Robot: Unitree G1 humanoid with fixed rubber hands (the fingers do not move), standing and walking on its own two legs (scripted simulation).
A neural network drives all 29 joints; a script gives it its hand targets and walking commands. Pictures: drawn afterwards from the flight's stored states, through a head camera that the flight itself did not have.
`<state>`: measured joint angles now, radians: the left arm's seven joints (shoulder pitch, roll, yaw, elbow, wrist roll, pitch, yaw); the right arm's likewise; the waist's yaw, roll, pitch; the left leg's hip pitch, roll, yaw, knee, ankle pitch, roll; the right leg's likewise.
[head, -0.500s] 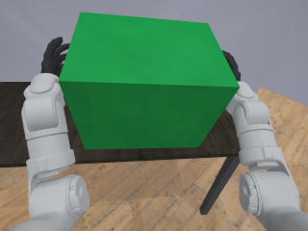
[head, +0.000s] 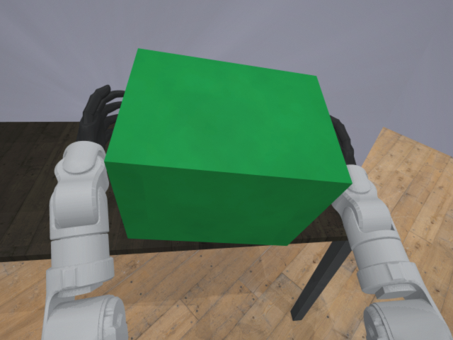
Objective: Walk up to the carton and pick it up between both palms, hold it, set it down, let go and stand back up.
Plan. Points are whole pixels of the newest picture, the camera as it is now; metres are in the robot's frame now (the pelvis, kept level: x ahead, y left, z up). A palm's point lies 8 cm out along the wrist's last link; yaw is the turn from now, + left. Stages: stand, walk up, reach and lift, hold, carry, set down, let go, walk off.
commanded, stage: set down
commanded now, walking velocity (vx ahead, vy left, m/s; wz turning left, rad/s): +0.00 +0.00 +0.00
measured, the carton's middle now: (220, 158) +0.39 +0.00 +0.15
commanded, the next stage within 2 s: none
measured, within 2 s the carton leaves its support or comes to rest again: neither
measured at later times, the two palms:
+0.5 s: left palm (93, 136) +0.38 +0.21 +0.21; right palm (328, 167) +0.36 -0.19 +0.16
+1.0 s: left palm (92, 143) +0.40 +0.23 +0.18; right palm (313, 164) +0.39 -0.17 +0.14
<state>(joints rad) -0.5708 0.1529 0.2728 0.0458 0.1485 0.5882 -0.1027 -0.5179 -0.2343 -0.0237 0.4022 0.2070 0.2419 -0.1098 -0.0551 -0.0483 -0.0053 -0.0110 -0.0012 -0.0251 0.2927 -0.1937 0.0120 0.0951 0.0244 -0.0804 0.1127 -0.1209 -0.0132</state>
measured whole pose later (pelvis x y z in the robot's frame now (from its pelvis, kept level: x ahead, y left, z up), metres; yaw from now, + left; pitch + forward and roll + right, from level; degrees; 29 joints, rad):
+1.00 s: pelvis +0.01 +0.01 +0.00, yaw +3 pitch +2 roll -2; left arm -0.71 0.20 0.29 0.46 0.13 0.39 -0.12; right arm -0.61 -0.13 -0.18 0.63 0.01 0.17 -0.06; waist -0.05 -0.04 -0.06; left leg -0.15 -0.02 -0.07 0.32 -0.19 0.02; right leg -0.02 0.01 -0.12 0.11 -0.12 -0.01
